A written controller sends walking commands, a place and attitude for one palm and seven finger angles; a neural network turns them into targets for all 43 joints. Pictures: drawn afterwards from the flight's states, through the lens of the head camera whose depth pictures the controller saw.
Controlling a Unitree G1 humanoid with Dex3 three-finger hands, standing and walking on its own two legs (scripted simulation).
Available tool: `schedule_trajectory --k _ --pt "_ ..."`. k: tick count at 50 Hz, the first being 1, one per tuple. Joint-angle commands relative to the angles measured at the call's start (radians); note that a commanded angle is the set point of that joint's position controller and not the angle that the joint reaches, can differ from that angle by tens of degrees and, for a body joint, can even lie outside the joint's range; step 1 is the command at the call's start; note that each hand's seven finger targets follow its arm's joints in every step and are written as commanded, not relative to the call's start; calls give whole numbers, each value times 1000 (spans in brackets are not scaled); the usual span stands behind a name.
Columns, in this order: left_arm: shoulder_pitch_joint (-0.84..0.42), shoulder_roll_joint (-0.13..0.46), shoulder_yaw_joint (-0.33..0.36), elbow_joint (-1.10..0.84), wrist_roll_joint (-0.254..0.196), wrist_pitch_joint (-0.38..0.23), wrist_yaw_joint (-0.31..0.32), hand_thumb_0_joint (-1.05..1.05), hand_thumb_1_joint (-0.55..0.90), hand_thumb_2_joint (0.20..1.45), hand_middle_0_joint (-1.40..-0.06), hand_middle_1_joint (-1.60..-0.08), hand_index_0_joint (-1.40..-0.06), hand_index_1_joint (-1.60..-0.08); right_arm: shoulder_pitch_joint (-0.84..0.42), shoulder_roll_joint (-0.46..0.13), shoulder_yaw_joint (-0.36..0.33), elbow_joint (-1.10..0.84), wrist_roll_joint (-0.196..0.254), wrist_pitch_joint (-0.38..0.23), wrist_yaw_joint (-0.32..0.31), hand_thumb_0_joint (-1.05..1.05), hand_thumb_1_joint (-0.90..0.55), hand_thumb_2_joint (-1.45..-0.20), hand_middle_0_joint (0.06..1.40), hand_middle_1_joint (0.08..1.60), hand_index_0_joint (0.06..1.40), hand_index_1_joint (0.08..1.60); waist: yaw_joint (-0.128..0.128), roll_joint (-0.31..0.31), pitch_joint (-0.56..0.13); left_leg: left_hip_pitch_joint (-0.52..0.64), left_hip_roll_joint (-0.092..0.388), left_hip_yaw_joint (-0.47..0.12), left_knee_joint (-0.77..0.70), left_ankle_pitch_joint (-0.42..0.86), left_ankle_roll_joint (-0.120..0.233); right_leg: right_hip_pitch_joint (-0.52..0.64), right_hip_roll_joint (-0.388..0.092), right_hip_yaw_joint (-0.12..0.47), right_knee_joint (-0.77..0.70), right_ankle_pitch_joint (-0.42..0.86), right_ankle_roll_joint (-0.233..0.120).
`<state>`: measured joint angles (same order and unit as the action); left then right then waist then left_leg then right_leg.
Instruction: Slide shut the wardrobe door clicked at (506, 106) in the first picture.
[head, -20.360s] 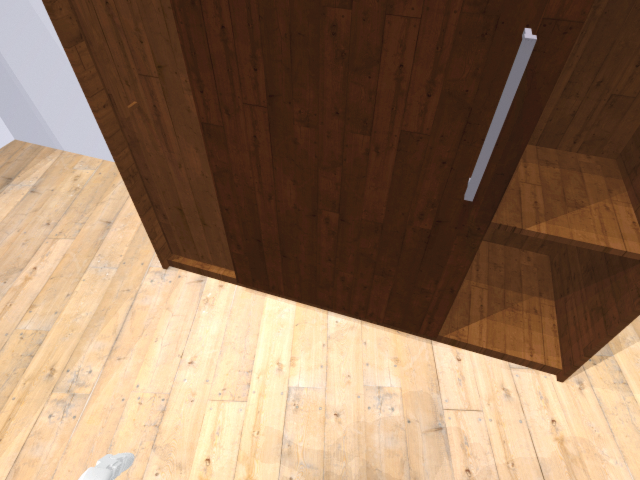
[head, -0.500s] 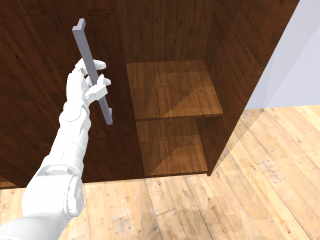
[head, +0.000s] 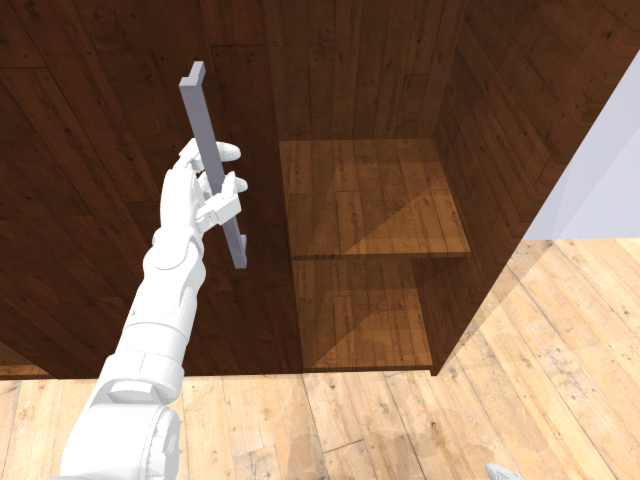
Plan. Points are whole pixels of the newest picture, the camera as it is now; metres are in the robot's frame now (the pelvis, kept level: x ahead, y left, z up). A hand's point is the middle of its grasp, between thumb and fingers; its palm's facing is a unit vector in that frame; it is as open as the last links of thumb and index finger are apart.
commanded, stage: tug the door sideways, standing still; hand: left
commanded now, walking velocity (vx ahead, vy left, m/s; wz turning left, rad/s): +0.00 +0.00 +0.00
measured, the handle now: (223, 184) +0.48 +0.14 +0.10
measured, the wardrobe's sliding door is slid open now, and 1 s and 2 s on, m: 0.40 0.36 0.30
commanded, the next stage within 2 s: step sideways, sliding the door along in 0.74 s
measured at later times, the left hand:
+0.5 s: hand (242, 198) +0.43 +0.11 +0.13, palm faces +0.12 -0.99 -0.03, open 5.6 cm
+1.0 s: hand (260, 199) +0.43 +0.08 +0.13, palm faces -0.01 -0.99 -0.16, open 5.7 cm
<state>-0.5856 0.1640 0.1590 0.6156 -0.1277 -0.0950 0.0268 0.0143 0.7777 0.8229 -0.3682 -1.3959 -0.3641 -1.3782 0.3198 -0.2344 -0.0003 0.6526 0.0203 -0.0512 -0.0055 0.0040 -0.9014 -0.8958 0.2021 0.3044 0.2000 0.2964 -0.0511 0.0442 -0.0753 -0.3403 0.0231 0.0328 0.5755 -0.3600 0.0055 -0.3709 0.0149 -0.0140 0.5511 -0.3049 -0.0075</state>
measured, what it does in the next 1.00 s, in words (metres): stands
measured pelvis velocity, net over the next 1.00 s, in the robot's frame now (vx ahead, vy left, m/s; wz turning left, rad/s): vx -0.02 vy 0.00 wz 0.02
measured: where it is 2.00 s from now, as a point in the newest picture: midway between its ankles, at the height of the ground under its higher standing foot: outside the picture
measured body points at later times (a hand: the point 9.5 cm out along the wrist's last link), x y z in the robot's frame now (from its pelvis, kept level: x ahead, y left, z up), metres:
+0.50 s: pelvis -0.02 +0.00 +0.00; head +0.02 -0.02 +0.44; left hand +0.42 +0.16 +0.13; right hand +0.04 -0.24 -0.14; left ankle -0.05 +0.11 -0.73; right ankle -0.02 -0.12 -0.73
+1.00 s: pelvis -0.02 +0.00 +0.00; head +0.03 -0.02 +0.44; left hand +0.42 +0.14 +0.14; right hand +0.07 -0.25 -0.13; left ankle -0.05 +0.11 -0.73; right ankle -0.02 -0.12 -0.73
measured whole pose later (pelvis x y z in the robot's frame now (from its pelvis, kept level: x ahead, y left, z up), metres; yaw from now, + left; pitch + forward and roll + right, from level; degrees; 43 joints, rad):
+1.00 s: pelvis -0.02 +0.00 +0.00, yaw +1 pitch +5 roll +0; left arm -0.80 0.18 0.01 0.84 -0.07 -0.17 0.09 -0.01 0.72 0.82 -0.41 -1.40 -0.34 -1.40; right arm 0.28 -0.22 0.00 0.71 0.02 -0.07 -0.05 0.00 -0.90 -0.90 0.20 0.30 0.20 0.30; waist -0.04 0.04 0.02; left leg -0.35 0.01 0.02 0.60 -0.34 0.01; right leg -0.39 0.00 -0.03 0.60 -0.30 -0.01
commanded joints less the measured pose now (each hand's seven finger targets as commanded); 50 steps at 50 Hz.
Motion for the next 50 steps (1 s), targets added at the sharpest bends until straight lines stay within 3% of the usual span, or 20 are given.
schedule_trajectory --k 1,3,10,15,20,26,30,35,38,40,41,42,43,44,46,50 --pt "-530 50 -54 -186 16 -47 6 0 900 900 -450 -1400 -450 -1400 50 -120 -50 -72 -1 -27 -4 0 -900 -900 200 300 200 300 -56 -4 -337 210 -5 -12 20 656 11 96 12 -26 3 581 -7" --pt "-584 27 -80 -211 22 -62 14 0 900 900 -450 -1400 -450 -1400 54 -117 -52 -64 -7 -30 -2 0 -900 -900 200 300 200 300 -59 16 -396 251 -5 -22 32 699 7 93 11 -26 12 587 -9" --pt "-663 -88 -175 -129 16 -113 19 0 900 900 -450 -1400 -450 -1400 48 -116 -48 -42 -13 -47 8 0 -900 -900 200 300 200 300 -81 -53 -375 235 -9 -41 28 594 7 51 18 -34 10 506 -12" --pt "-723 -149 -235 -92 25 -150 16 0 900 900 -450 -1400 -450 -1400 47 -113 -47 -26 -13 -66 13 0 -900 -900 200 300 200 300 -92 16 -364 244 -11 -53 30 520 1 -7 18 -35 12 419 -19" --pt "-773 -204 -286 -89 22 -178 25 0 900 900 -450 -1400 -450 -1400 64 -115 -51 -7 -15 -92 19 0 -900 -900 200 300 200 300 -109 9 -365 254 -6 -72 29 492 -2 -44 22 -40 14 373 -19" --pt "-782 -210 -283 -43 18 -188 36 0 900 900 -450 -1400 -450 -1400 84 -121 -53 15 -19 -115 22 0 -900 -900 200 300 200 300 -111 -46 -361 220 -11 -72 23 441 1 -38 24 -43 14 359 -17" --pt "-789 -218 -284 -27 19 -191 41 0 900 900 -450 -1400 -450 -1400 87 -119 -51 22 -19 -126 24 0 -900 -900 200 300 200 300 -107 -18 -349 218 -15 -69 20 438 0 -46 22 -42 15 355 -19" --pt "-787 -233 -291 -9 16 -191 48 0 900 900 -450 -1400 -450 -1400 89 -118 -51 24 -18 -134 27 0 -900 -900 200 300 200 300 -110 -40 -326 202 -15 -69 18 423 0 -50 22 -44 14 346 -18" --pt "-794 -234 -295 -22 27 -194 59 0 900 900 -450 -1400 -450 -1400 89 -117 -50 20 -19 -134 29 0 -900 -900 200 300 200 300 -103 -4 -350 221 -15 -74 25 455 -3 -56 21 -45 27 352 -20" --pt "-789 -253 -305 -16 25 -191 63 0 900 900 -450 -1400 -450 -1400 88 -113 -51 19 -19 -136 33 0 -900 -900 200 300 200 300 -109 -29 -340 217 -14 -72 26 446 -3 -62 22 -47 23 350 -17" --pt "-804 -253 -306 -32 26 -193 67 0 900 900 -450 -1400 -450 -1400 85 -113 -50 16 -20 -137 33 0 -900 -900 200 300 200 300 -106 -13 -349 219 -14 -73 25 453 -4 -60 22 -45 26 353 -18" --pt "-836 -230 -293 -19 32 -193 76 0 900 900 -450 -1400 -450 -1400 87 -118 -50 22 -19 -133 29 0 -900 -900 200 300 200 300 -113 -29 -341 215 -13 -75 27 443 -3 -64 20 -45 25 345 -17" --pt "-887 366 29 -86 110 -193 89 0 900 900 -450 -1400 -450 -1400 32 -171 -65 -12 -2 -93 -15 0 -900 -900 200 300 200 300 7 -49 -343 149 36 -70 -7 364 45 92 -57 20 -27 282 0" --pt "-888 215 -77 -82 101 -187 68 0 900 900 -450 -1400 -450 -1400 1 -131 -53 -23 3 -72 -33 0 -900 -900 200 300 200 300 -32 -100 -327 143 28 -51 -42 306 50 154 -63 13 -42 311 0" --pt "-820 82 -166 -61 89 -172 44 0 900 900 -450 -1400 -450 -1400 -31 -108 -45 -47 8 -58 -48 0 -900 -900 200 300 200 300 -32 -78 -288 158 54 -56 -45 311 57 142 -56 -1 -24 288 3" --pt "-750 79 -170 -26 78 -141 28 0 900 900 -450 -1400 -450 -1400 -34 -122 -53 -64 6 -21 -67 0 -900 -900 200 300 200 300 -35 34 -258 293 166 -184 -34 391 108 -21 -16 -21 117 165 -1"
